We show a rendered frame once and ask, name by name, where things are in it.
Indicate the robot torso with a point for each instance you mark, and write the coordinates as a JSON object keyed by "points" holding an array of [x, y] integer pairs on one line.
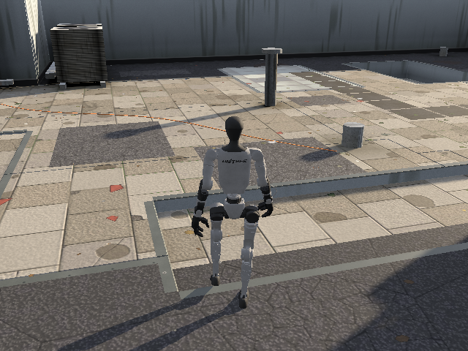
{"points": [[234, 173]]}

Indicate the robot right upper arm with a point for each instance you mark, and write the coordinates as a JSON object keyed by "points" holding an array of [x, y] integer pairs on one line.
{"points": [[257, 156]]}

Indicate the right robot forearm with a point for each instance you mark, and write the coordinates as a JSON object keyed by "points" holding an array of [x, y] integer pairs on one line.
{"points": [[266, 191]]}

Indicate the left robot forearm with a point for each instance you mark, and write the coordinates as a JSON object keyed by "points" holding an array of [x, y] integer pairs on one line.
{"points": [[201, 200]]}

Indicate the robot right hand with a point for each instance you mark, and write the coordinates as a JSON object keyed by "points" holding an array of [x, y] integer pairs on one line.
{"points": [[262, 206]]}

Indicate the right robot foot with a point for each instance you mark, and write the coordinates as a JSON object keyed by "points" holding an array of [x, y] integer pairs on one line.
{"points": [[243, 301]]}

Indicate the robot left upper arm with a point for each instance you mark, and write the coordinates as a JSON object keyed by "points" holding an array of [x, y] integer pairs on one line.
{"points": [[208, 167]]}

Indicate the robot left hand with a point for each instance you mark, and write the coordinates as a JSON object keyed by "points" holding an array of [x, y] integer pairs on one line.
{"points": [[196, 227]]}

